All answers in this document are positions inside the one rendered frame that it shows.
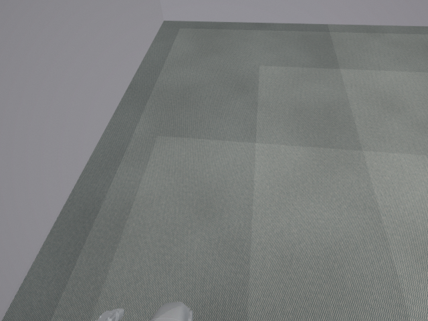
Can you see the left robot thigh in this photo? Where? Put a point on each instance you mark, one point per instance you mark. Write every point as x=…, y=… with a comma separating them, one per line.
x=173, y=311

